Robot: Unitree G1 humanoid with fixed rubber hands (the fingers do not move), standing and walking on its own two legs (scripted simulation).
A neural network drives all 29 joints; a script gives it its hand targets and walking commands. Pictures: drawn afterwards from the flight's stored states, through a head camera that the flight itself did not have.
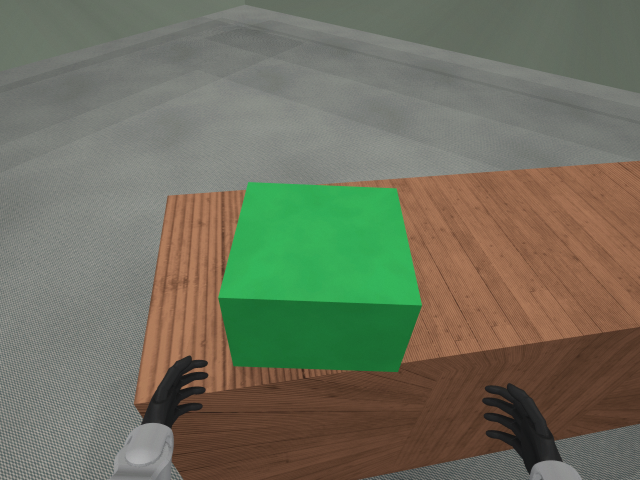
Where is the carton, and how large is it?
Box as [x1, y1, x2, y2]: [218, 182, 421, 371]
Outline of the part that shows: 248,182 218,296 233,365 397,371 419,312 421,303 396,188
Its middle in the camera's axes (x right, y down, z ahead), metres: +0.00 +0.06 +0.68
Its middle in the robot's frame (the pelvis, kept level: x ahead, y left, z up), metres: +0.49 +0.01 -0.03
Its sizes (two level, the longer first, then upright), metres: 0.274 0.268 0.182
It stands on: a pedestal, 0.65 m high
